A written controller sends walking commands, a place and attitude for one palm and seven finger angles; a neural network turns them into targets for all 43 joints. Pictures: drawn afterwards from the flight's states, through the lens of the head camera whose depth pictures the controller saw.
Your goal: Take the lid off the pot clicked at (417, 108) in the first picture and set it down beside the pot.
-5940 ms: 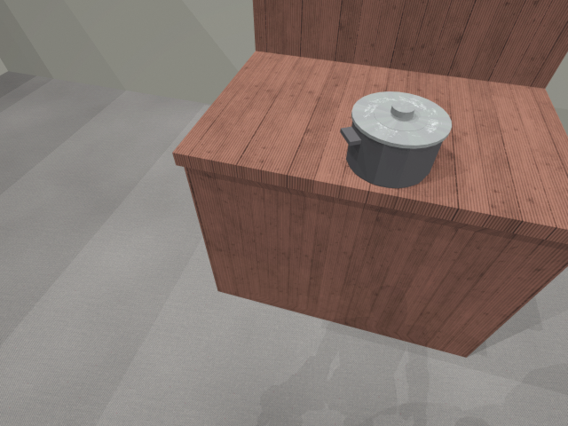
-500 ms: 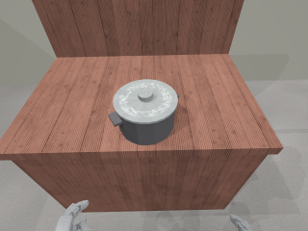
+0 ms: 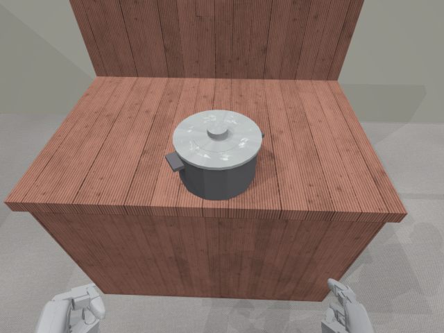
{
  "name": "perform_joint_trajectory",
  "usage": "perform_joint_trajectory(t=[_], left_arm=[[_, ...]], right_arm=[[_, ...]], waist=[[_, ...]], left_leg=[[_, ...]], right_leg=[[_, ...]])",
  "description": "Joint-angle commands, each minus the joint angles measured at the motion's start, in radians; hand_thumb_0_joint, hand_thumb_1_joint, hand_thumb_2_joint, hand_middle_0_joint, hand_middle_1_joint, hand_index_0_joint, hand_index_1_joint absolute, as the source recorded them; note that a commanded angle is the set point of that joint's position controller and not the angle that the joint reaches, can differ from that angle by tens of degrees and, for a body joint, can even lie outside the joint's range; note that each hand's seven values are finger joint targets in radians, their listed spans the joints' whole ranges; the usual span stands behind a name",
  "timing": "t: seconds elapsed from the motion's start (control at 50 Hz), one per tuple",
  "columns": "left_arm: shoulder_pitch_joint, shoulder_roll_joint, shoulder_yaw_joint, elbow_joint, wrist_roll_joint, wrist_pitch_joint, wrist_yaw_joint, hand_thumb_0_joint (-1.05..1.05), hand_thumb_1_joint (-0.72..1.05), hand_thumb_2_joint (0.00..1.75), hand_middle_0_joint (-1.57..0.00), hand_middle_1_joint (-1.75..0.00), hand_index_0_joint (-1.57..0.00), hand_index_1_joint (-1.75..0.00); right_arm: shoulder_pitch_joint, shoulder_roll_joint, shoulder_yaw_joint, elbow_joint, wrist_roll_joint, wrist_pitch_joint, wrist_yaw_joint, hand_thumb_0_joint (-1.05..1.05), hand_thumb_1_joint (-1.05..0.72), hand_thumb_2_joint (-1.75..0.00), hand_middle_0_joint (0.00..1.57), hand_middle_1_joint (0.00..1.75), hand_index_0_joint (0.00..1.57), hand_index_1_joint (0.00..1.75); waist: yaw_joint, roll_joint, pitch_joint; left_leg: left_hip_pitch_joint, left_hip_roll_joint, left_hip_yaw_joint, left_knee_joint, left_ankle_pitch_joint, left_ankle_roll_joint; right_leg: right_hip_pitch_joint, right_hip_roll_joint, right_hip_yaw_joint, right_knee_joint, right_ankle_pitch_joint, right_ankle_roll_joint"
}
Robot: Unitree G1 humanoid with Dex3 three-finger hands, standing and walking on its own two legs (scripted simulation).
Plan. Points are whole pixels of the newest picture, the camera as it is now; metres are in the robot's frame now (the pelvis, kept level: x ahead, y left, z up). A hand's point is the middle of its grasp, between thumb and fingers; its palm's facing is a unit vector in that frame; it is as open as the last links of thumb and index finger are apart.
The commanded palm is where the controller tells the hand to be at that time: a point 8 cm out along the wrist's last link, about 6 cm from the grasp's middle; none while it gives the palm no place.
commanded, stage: raise the hand higher, near the body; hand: left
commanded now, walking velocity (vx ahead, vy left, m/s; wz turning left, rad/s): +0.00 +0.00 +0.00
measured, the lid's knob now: (217, 130) +0.52 +0.07 +0.09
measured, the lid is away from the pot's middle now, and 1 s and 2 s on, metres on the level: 0.00 0.00 0.00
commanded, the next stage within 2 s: reach forward and open the fingers in 0.80 s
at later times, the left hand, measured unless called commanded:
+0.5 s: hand (81, 293) +0.16 +0.24 +0.05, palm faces +0.26 -0.88 -0.39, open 3.1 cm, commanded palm +0.11 +0.28 +0.08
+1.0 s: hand (83, 256) +0.19 +0.24 +0.09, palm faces +0.17 -0.61 -0.77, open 3.1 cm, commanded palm +0.16 +0.27 +0.14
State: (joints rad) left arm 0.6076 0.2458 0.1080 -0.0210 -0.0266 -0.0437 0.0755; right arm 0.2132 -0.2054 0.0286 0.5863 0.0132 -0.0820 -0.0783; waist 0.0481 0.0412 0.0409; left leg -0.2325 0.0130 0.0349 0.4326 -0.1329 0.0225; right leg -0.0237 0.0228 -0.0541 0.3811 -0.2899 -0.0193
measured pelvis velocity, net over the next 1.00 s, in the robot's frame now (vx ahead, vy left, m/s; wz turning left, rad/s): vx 0.01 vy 0.00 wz -0.02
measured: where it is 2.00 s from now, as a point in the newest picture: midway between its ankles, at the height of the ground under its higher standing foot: outside the picture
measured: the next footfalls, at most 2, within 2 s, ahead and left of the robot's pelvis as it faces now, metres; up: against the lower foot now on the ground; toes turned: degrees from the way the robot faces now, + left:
none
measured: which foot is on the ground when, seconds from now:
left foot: down 0.00-1.00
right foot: down 0.00-1.00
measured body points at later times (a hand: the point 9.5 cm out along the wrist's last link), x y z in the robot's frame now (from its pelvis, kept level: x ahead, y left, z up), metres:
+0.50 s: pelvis +0.02 +0.01 +0.00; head +0.00 +0.00 +0.45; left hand +0.14 +0.29 +0.07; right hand +0.22 -0.21 -0.07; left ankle +0.07 +0.10 -0.74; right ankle -0.05 -0.10 -0.74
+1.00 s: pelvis +0.01 +0.00 +0.00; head +0.01 -0.03 +0.45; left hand +0.18 +0.27 +0.14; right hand +0.21 -0.22 -0.09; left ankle +0.07 +0.10 -0.74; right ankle -0.05 -0.10 -0.74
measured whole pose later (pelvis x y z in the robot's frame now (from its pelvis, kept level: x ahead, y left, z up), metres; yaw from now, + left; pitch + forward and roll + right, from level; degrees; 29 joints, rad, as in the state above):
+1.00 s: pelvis +0.01 +0.00 +0.00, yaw -1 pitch -2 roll +0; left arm 0.56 0.41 0.16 -0.42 0.34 0.01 0.11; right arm 0.19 -0.24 0.02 0.56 0.01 -0.01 -0.04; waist 0.07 0.08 0.01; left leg -0.27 0.01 0.05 0.47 -0.17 0.02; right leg -0.07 0.02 -0.04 0.43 -0.33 -0.02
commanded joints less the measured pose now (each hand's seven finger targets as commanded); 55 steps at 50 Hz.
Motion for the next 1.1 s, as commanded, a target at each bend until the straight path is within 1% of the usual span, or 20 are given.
perform_joint_trajectory(t=[0.0, 0.06, 0.16, 0.2, 0.26, 0.34, 0.44, 0.52, 0.6, 0.68, 0.76, 0.88, 0.9, 0.92, 0.94, 0.96, 0.98, 1.0, 1.04, 1.08], left_arm=[[0.049, 0.15, 0.109, -0.226, 0.0, -0.067, 0.016, 0.0, 0.9, 0.9, -1.3, -1.5, -1.3, -1.5], [0.046, 0.15, 0.106, -0.253, 0.003, -0.07, 0.014, 0.0, 0.9, 0.9, -1.3, -1.5, -1.3, -1.5], [0.041, 0.167, 0.114, -0.331, 0.007, -0.078, 0.018, 0.0, 0.9, 0.9, -1.3, -1.5, -1.3, -1.5], [0.096, 0.159, 0.128, -0.303, 0.004, -0.076, 0.02, 0.0, 0.9, 0.9, -1.3, -1.5, -1.3, -1.5], [0.082, 0.172, 0.133, -0.385, 0.006, -0.087, 0.018, 0.0, 0.9, 0.9, -1.3, -1.5, -1.3, -1.5], [0.106, 0.192, 0.162, -0.387, 0.002, -0.083, 0.022, 0.0, 0.9, 0.9, -1.3, -1.5, -1.3, -1.5], [0.048, 0.194, 0.162, -0.456, -0.002, -0.092, 0.02, 0.0, 0.9, 0.9, -1.3, -1.5, -1.3, -1.5], [0.044, 0.178, 0.157, -0.459, -0.006, -0.09, 0.02, 0.0, 0.9, 0.9, -1.3, -1.5, -1.3, -1.5], [0.007, 0.186, 0.16, -0.513, -0.008, -0.097, 0.019, 0.0, 0.9, 0.9, -1.3, -1.5, -1.3, -1.5], [0.022, 0.196, 0.185, -0.496, -0.011, -0.099, 0.022, 0.0, 0.9, 0.9, -1.3, -1.5, -1.3, -1.5], [-0.044, 0.21, 0.188, -0.555, -0.015, -0.111, 0.021, 0.0, 0.9, 0.9, -1.3, -1.5, -1.3, -1.5], [-0.054, 0.215, 0.209, -0.549, -0.019, -0.123, 0.025, 0.0, 0.9, 0.9, -1.3, -1.5, -1.3, -1.5], [-0.142, 0.433, 0.149, -0.62, 0.402, -0.05, 0.051, 0.0, 0.88, 0.9, -1.28, -1.48, -1.28, -1.48], [-0.133, 0.358, 0.156, -0.667, 0.409, -0.006, 0.07, 0.0, 0.85, 0.9, -1.26, -1.46, -1.26, -1.46], [-0.095, 0.411, 0.16, -0.652, 0.52, 0.035, 0.079, 0.0, 0.82, 0.91, -1.24, -1.44, -1.24, -1.44], [-0.011, 0.422, 0.172, -0.608, 0.592, 0.076, 0.078, 0.0, 0.8, 0.92, -1.23, -1.41, -1.23, -1.41], [0.035, 0.439, 0.177, -0.546, 0.653, 0.109, 0.065, 0.0, 0.77, 0.93, -1.22, -1.37, -1.22, -1.37], [-0.005, 0.471, 0.173, -0.548, 0.705, 0.126, 0.046, 0.0, 0.74, 0.95, -1.22, -1.31, -1.22, -1.31], [-0.105, 0.519, 0.162, -0.574, 0.77, 0.149, 0.006, 0.0, 0.67, 0.99, -1.21, -1.22, -1.21, -1.22], [-0.185, 0.554, 0.142, -0.519, 0.805, 0.152, -0.042, 0.0, 0.61, 1.02, -1.19, -1.15, -1.19, -1.15]], right_arm=[[-0.147, -0.114, -0.059, -0.158, -0.002, -0.067, -0.006, 0.0, -0.9, -0.9, 0.2, 0.3, 0.2, 0.3], [-0.149, -0.116, -0.06, -0.154, 0.0, -0.072, -0.001, 0.0, -0.9, -0.9, 0.2, 0.3, 0.2, 0.3], [-0.144, -0.118, -0.061, -0.151, -0.001, -0.085, 0.0, 0.0, -0.9, -0.9, 0.2, 0.3, 0.2, 0.3], [-0.147, -0.111, -0.066, -0.143, 0.0, -0.085, -0.002, 0.0, -0.9, -0.9, 0.2, 0.3, 0.2, 0.3], [-0.143, -0.113, -0.065, -0.155, 0.001, -0.085, 0.004, 0.0, -0.9, -0.9, 0.2, 0.3, 0.2, 0.3], [-0.14, -0.11, -0.069, -0.152, 0.001, -0.077, 0.006, 0.0, -0.9, -0.9, 0.2, 0.3, 0.2, 0.3], [-0.142, -0.109, -0.062, -0.166, 0.001, -0.068, 0.006, 0.0, -0.9, -0.9, 0.2, 0.3, 0.2, 0.3], [-0.139, -0.11, -0.059, -0.173, -0.003, -0.061, 0.006, 0.0, -0.9, -0.9, 0.2, 0.3, 0.2, 0.3], [-0.14, -0.109, -0.054, -0.181, -0.004, -0.059, 0.01, 0.0, -0.9, -0.9, 0.2, 0.3, 0.2, 0.3], [-0.145, -0.105, -0.056, -0.177, -0.003, -0.055, 0.01, 0.0, -0.9, -0.9, 0.2, 0.3, 0.2, 0.3], [-0.15, -0.108, -0.052, -0.184, -0.001, -0.054, 0.012, 0.0, -0.9, -0.9, 0.2, 0.3, 0.2, 0.3], [-0.153, -0.108, -0.055, -0.171, -0.001, -0.056, 0.012, 0.0, -0.9, -0.9, 0.2, 0.3, 0.2, 0.3], [-0.17, -0.173, -0.04, -0.18, -0.017, -0.006, 0.031, 0.0, -0.9, -0.9, 0.2, 0.3, 0.2, 0.3], [-0.176, -0.14, -0.049, -0.218, -0.014, 0.019, 0.04, 0.0, -0.9, -0.9, 0.2, 0.3, 0.2, 0.3], [-0.192, -0.142, -0.054, -0.215, -0.003, 0.043, 0.048, 0.0, -0.9, -0.9, 0.2, 0.3, 0.2, 0.3], [-0.2, -0.144, -0.054, -0.224, -0.008, 0.072, 0.059, 0.0, -0.9, -0.9, 0.2, 0.3, 0.2, 0.3], [-0.216, -0.15, -0.057, -0.213, -0.001, 0.107, 0.067, 0.0, -0.9, -0.9, 0.2, 0.3, 0.2, 0.3], [-0.237, -0.159, -0.055, -0.221, 0.005, 0.135, 0.074, 0.0, -0.9, -0.9, 0.2, 0.3, 0.2, 0.3], [-0.293, -0.16, -0.055, -0.24, 0.023, 0.154, 0.079, 0.0, -0.9, -0.9, 0.2, 0.3, 0.2, 0.3], [-0.278, -0.158, -0.06, -0.218, 0.03, 0.158, 0.075, 0.0, -0.9, -0.9, 0.2, 0.3, 0.2, 0.3]], waist=[[0.003, -0.018, -0.045], [-0.002, -0.038, -0.035], [-0.001, -0.002, -0.044], [0.007, -0.04, -0.041], [0.006, 0.013, -0.066], [0.01, -0.02, -0.049], [0.004, 0.025, -0.036], [0.005, 0.005, -0.052], [0.003, 0.033, -0.061], [0.008, -0.017, -0.064], [0.004, 0.018, -0.061], [0.006, -0.004, -0.056], [0.0, 0.079, -0.055], [0.019, 0.126, -0.115], [0.031, 0.125, -0.099], [0.046, 0.095, -0.159], [0.05, 0.041, -0.164], [0.046, 0.018, -0.174], [0.035, 0.057, -0.189], [0.024, 0.02, -0.21]], left_leg=[[0.208, 0.012, -0.019, -0.056, 0.004, 0.013], [0.202, 0.012, -0.02, -0.053, 0.012, 0.013], [0.224, 0.013, -0.022, -0.055, 0.019, 0.014], [0.228, 0.016, -0.019, -0.056, 0.04, 0.016], [0.24, 0.015, -0.019, -0.053, 0.066, 0.012], [0.235, 0.019, -0.02, -0.051, 0.081, 0.013], [0.245, 0.015, -0.018, -0.048, 0.08, 0.011], [0.258, 0.017, -0.023, -0.051, 0.096, 0.012], [0.268, 0.018, -0.026, -0.048, 0.099, 0.009], [0.26, 0.018, -0.022, -0.047, 0.097, 0.011], [0.261, 0.017, -0.025, -0.047, 0.075, 0.009], [0.267, 0.017, -0.018, -0.041, 0.086, 0.011], [0.146, -0.006, 0.002, 0.003, 0.139, 0.02], [0.139, -0.001, 0.008, 0.007, 0.178, 0.018], [0.131, 0.003, 0.012, 0.024, 0.192, 0.013], [0.121, 0.001, 0.015, 0.04, 0.2, 0.012], [0.104, -0.002, 0.015, 0.048, 0.193, 0.012], [0.087, -0.007, 0.01, 0.05, 0.165, 0.012], [0.091, -0.009, -0.001, 0.061, 0.13, 0.018], [0.105, -0.016, -0.018, 0.063, 0.102, 0.028]], right_leg=[[-0.227, -0.027, 0.011, -0.119, 0.067, 0.005], [-0.231, -0.026, 0.011, -0.122, 0.075, 0.007], [-0.232, -0.025, 0.01, -0.12, 0.08, 0.006], [-0.227, -0.024, 0.006, -0.118, 0.099, 0.008], [-0.211, -0.025, 0.009, -0.108, 0.125, 0.005], [-0.214, -0.02, 0.006, -0.112, 0.142, 0.005], [-0.221, -0.021, 0.011, -0.119, 0.146, 0.005], [-0.214, -0.021, 0.008, -0.114, 0.155, 0.007], [-0.214, -0.022, 0.01, -0.114, 0.157, 0.006], [-0.208, -0.02, 0.008, -0.114, 0.162, 0.007], [-0.214, -0.024, 0.017, -0.121, 0.142, 0.007], [-0.218, -0.025, 0.017, -0.126, 0.155, 0.009], [-0.295, -0.003, 0.022, -0.039, 0.185, 0.011], [-0.261, -0.011, -0.013, -0.006, 0.195, -0.002], [-0.265, 0.003, 0.017, -0.004, 0.216, -0.014], [-0.249, 0.002, 0.014, 0.021, 0.21, -0.017], [-0.244, 0.005, 0.023, 0.03, 0.219, -0.017], [-0.246, 0.004, 0.028, 0.033, 0.209, -0.014], [-0.248, 0.0, 0.045, 0.029, 0.213, -0.01], [-0.253, -0.012, 0.042, 0.02, 0.189, 0.005]])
